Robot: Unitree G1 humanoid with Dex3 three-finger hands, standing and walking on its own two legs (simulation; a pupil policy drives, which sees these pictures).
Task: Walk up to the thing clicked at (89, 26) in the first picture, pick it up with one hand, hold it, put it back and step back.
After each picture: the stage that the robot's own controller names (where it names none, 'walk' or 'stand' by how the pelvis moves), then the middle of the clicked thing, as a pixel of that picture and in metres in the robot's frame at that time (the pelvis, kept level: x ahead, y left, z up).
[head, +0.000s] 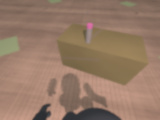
stand; (88, 33) +0.97 +0.05 -0.05
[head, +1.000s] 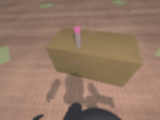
walk; (77, 38) +0.85 +0.22 -0.04
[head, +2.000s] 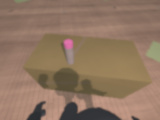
stand; (69, 53) +0.52 +0.21 -0.01
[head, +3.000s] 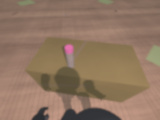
stand; (70, 57) +0.52 +0.20 -0.05
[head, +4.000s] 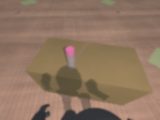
stand; (70, 59) +0.50 +0.19 -0.05
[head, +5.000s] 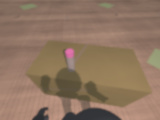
stand; (70, 61) +0.49 +0.19 -0.06
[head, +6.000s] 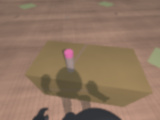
stand; (69, 61) +0.48 +0.20 -0.06
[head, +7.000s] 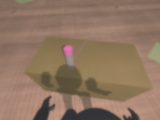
rise first; (69, 58) +0.49 +0.20 -0.05
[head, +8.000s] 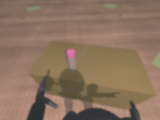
rise first; (71, 61) +0.49 +0.20 -0.05
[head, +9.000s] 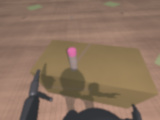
go down; (73, 60) +0.50 +0.20 -0.05
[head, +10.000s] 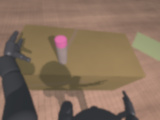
go down; (62, 52) +0.48 +0.19 +0.01
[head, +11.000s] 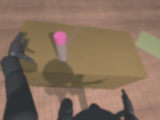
close in; (61, 49) +0.49 +0.19 +0.02
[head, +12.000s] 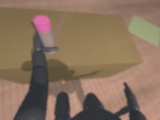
close; (47, 38) +0.51 +0.21 +0.06
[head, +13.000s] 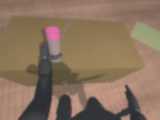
lift; (54, 47) +0.47 +0.19 +0.05
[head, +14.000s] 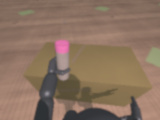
lift; (63, 62) +0.33 +0.18 +0.16
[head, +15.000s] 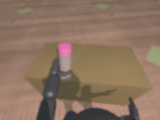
hold; (65, 64) +0.33 +0.17 +0.13
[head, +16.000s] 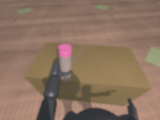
hold; (65, 64) +0.33 +0.17 +0.13
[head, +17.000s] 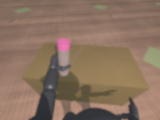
crouch; (63, 59) +0.36 +0.18 +0.14
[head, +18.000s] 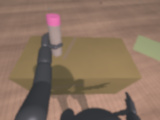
lower; (55, 37) +0.49 +0.20 +0.17
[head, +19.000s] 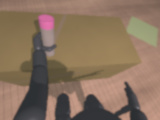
lower; (48, 38) +0.52 +0.21 +0.06
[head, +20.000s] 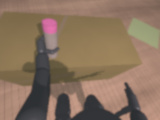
lower; (51, 41) +0.51 +0.20 +0.06
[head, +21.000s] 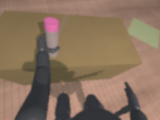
lower; (52, 40) +0.51 +0.19 +0.06
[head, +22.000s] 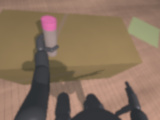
lower; (50, 39) +0.52 +0.20 +0.06
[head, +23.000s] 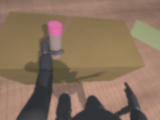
open; (55, 43) +0.50 +0.18 +0.06
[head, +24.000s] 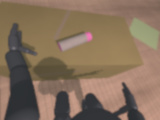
sink last; (75, 41) +0.57 +0.05 -0.03
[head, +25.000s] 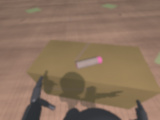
sink last; (88, 62) +0.56 +0.05 -0.09
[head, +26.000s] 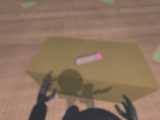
stand; (88, 59) +0.57 +0.05 -0.09
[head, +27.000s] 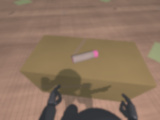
stand; (85, 56) +0.59 +0.07 -0.08
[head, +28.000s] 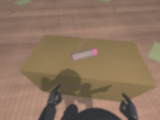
stand; (84, 54) +0.61 +0.08 -0.08
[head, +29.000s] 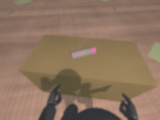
stand; (83, 53) +0.63 +0.09 -0.08
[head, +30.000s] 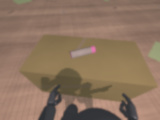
stand; (82, 52) +0.63 +0.09 -0.08
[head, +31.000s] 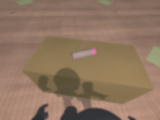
stand; (83, 53) +0.65 +0.09 -0.11
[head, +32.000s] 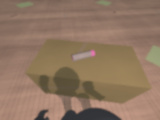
walk; (83, 55) +0.66 +0.09 -0.14
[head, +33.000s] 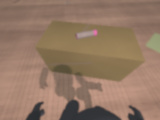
walk; (86, 34) +0.90 +0.10 -0.12
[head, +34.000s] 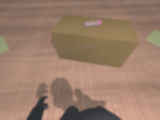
stand; (91, 23) +1.22 +0.05 -0.11
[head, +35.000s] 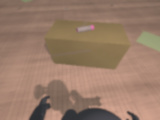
stand; (85, 28) +1.17 +0.12 -0.13
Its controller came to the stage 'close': yes
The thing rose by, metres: 0.21
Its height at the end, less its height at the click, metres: -0.09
